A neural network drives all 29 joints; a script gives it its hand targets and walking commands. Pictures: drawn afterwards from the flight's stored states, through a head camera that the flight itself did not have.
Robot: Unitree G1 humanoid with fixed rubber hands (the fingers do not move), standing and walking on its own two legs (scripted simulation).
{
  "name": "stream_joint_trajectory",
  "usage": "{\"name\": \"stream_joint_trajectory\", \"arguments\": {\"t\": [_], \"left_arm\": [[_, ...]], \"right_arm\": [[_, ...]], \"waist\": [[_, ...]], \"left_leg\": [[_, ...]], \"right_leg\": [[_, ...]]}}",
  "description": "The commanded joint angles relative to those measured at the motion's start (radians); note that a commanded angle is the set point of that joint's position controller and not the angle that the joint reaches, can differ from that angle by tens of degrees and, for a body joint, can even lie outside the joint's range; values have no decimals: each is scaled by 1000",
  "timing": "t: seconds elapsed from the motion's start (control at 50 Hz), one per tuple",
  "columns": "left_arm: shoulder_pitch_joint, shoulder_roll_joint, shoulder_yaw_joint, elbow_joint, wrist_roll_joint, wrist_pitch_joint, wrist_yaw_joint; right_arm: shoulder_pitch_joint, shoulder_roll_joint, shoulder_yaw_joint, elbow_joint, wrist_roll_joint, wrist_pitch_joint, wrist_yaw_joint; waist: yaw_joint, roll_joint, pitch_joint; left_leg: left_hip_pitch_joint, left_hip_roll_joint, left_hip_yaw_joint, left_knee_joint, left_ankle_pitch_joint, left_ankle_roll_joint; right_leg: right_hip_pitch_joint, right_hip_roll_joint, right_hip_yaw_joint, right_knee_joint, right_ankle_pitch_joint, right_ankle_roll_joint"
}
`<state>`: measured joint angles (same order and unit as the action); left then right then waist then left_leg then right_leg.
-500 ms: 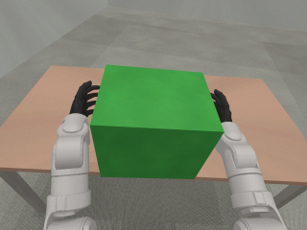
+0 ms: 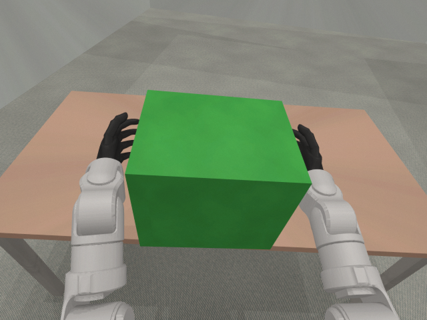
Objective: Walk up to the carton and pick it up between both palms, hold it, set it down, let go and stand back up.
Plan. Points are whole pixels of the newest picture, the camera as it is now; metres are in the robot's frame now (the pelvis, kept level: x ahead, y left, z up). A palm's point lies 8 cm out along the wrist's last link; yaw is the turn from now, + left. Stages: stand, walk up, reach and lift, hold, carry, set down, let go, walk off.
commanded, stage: hold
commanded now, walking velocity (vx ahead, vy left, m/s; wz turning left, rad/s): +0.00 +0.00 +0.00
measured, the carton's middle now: (211, 173) +0.36 +0.00 +0.11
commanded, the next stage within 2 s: set down in 0.56 s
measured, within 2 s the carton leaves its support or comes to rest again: neither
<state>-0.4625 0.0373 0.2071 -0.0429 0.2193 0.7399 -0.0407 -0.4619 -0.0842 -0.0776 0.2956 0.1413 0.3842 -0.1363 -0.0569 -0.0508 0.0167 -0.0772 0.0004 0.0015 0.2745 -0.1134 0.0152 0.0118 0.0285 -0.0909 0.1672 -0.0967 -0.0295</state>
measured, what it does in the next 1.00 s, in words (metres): stands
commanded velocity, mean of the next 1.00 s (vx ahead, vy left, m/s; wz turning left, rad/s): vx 0.00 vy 0.00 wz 0.00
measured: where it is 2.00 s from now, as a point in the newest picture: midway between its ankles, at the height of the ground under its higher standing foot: outside the picture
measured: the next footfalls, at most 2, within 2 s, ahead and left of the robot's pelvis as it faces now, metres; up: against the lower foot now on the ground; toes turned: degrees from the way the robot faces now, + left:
none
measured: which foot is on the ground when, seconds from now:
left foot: down 0.00-1.00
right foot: down 0.00-1.00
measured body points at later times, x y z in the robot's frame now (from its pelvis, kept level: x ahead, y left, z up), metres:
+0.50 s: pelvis +0.00 +0.00 +0.00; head -0.02 +0.03 +0.45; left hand +0.36 +0.18 +0.17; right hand +0.36 -0.18 +0.15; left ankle +0.03 +0.11 -0.75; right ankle +0.01 -0.10 -0.75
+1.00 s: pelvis +0.01 +0.00 +0.00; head +0.00 +0.02 +0.45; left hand +0.37 +0.18 +0.12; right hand +0.35 -0.17 +0.09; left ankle +0.03 +0.11 -0.75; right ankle +0.01 -0.10 -0.75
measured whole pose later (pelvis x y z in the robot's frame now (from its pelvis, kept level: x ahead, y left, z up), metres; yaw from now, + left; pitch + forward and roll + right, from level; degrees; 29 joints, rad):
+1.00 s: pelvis +0.01 +0.00 +0.00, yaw -1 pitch -5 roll +0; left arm -0.37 0.03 0.17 0.15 0.23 0.40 -0.06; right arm -0.31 0.00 -0.14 0.43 0.00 0.06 -0.12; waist -0.01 -0.04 0.06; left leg -0.03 -0.01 0.01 0.24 -0.12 0.01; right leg 0.04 0.02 -0.08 0.17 -0.12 -0.02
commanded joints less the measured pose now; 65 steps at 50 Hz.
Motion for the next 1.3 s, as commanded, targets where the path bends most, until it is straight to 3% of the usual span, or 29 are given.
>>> {"name": "stream_joint_trajectory", "arguments": {"t": [0.0,0.58,0.68,0.76,0.84,0.92,1.06,1.18,1.28], "left_arm": [[-600,-387,-413,-193,-147,-80,-110],[-595,-387,-413,-199,-144,-85,-113],[-532,-359,-379,-167,-100,-156,-148],[-446,-311,-319,-62,-48,-263,-170],[-411,-303,-319,18,-40,-344,-151],[-462,-345,-394,18,-83,-426,-115],[-497,-436,-527,-45,-140,-538,-67],[-386,-415,-469,13,-102,-510,-84],[-336,-381,-403,50,-76,-489,-105]], "right_arm": [[-764,344,352,-325,65,-87,83],[-757,347,350,-332,62,-93,83],[-680,348,321,-329,20,-161,87],[-582,333,264,-226,-58,-271,116],[-558,339,251,-165,-110,-368,139],[-599,369,302,-204,-121,-461,133],[-574,447,432,-267,-96,-516,112],[-485,457,459,-209,-67,-486,95],[-439,439,442,-173,-59,-477,81]], "waist": [[-7,70,-414],[-9,72,-414],[-8,86,-378],[18,82,-268],[37,45,-231],[36,26,-339],[42,78,-496],[57,49,-422],[49,26,-364]], "left_leg": [[157,-14,-8,-1,184,-15],[159,-15,-7,-1,184,-15],[143,-21,4,-23,116,-23],[90,-11,27,-76,-32,-38],[91,2,38,-93,-50,-40],[126,-1,25,-71,49,-32],[185,-13,-3,-11,308,-40],[113,-21,-18,-27,320,-23],[78,-24,-19,-46,308,-22]], "right_leg": [[88,7,9,18,224,38],[94,8,8,20,232,40],[137,2,3,27,254,45],[123,-13,-4,15,115,49],[87,-16,-6,-4,35,54],[130,-5,4,19,171,59],[172,10,18,49,403,60],[251,-11,40,63,501,77],[292,-20,46,67,539,88]]}}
